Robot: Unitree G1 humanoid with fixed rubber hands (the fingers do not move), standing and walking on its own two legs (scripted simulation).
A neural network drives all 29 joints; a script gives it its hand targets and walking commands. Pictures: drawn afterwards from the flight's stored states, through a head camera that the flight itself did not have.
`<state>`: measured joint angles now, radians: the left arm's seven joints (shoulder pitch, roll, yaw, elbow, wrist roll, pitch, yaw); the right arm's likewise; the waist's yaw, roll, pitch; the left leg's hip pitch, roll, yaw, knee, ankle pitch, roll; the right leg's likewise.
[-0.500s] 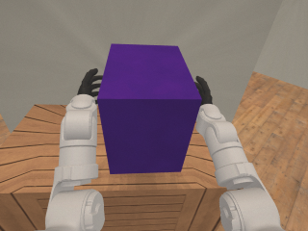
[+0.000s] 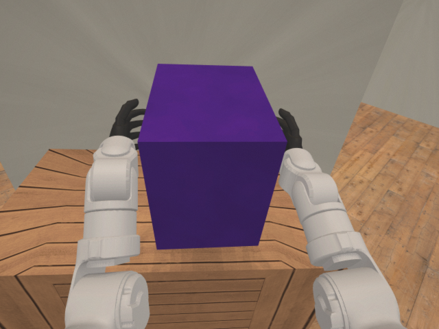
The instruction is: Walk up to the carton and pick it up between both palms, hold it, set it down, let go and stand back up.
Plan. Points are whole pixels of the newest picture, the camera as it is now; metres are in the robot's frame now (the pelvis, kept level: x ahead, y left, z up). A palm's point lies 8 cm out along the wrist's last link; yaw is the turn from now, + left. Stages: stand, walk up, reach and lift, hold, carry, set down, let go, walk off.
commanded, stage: hold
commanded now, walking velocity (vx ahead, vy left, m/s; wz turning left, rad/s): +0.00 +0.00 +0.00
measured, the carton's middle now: (207, 153) +0.42 +0.00 +0.17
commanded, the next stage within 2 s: none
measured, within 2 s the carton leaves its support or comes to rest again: neither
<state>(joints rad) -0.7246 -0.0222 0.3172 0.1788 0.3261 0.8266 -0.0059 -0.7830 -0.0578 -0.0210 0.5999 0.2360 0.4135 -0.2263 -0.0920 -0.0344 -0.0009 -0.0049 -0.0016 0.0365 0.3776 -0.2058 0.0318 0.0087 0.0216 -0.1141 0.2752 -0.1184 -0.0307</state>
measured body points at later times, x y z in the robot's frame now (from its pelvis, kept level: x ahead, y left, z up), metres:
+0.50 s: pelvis +0.00 +0.00 +0.00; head -0.07 +0.02 +0.44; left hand +0.38 +0.15 +0.23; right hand +0.38 -0.15 +0.22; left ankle +0.01 +0.09 -0.75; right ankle +0.04 -0.10 -0.75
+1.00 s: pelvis +0.00 +0.00 +0.00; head -0.07 +0.02 +0.44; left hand +0.38 +0.15 +0.23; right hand +0.38 -0.15 +0.22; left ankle +0.01 +0.09 -0.75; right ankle +0.04 -0.10 -0.75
